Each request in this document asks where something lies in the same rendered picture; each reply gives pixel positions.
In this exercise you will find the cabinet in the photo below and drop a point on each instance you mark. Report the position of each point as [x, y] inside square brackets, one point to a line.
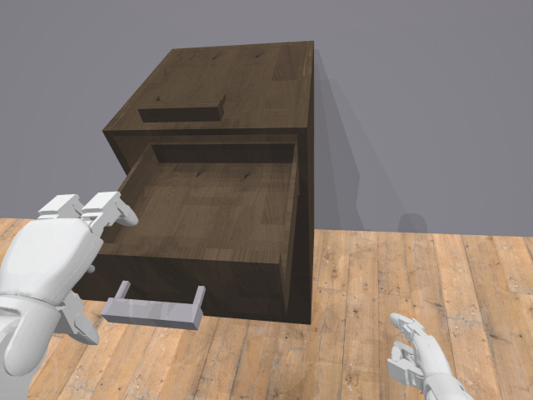
[267, 93]

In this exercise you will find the robot left hand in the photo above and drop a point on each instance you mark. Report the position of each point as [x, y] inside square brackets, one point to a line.
[48, 256]

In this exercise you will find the handle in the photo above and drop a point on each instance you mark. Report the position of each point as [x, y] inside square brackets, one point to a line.
[152, 313]
[201, 110]

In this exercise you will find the robot right hand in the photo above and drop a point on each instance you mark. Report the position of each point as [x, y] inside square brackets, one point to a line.
[411, 366]

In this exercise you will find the robot left forearm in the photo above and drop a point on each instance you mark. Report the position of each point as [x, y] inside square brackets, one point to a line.
[26, 328]

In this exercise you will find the robot right forearm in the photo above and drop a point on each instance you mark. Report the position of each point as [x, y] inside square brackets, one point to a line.
[444, 387]

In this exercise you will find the drawer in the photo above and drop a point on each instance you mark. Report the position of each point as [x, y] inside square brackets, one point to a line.
[215, 214]

